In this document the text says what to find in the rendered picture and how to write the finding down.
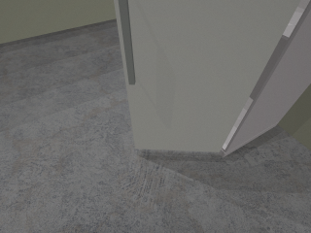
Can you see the fridge door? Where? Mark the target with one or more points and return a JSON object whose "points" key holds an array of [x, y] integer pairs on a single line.
{"points": [[196, 63]]}

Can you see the handle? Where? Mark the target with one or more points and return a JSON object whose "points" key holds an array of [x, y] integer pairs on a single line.
{"points": [[127, 40]]}

